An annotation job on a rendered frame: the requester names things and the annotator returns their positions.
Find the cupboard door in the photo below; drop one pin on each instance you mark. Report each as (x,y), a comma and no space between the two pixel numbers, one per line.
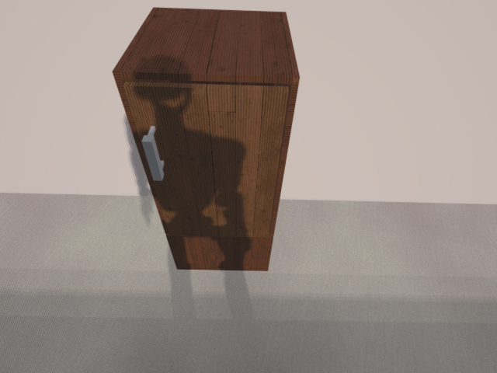
(221,148)

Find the handle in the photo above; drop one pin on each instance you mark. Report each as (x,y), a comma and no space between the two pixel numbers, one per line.
(151,152)

